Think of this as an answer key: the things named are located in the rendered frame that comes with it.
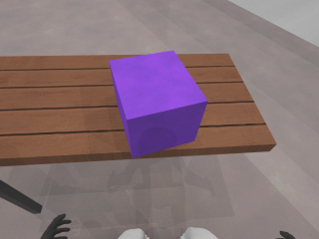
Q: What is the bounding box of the robot right thigh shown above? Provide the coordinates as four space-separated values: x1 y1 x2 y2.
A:
179 227 217 239

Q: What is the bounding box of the table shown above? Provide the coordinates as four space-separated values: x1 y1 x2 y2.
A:
0 53 277 214

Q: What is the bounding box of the robot thigh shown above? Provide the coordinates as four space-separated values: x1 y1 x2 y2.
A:
179 227 217 239
118 229 150 239

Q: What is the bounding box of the left robot hand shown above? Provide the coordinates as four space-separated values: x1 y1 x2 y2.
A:
40 213 72 239

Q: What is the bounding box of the carton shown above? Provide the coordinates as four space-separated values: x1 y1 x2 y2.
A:
109 50 208 158

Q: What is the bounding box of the robot left thigh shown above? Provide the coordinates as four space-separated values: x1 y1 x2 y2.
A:
118 229 150 239

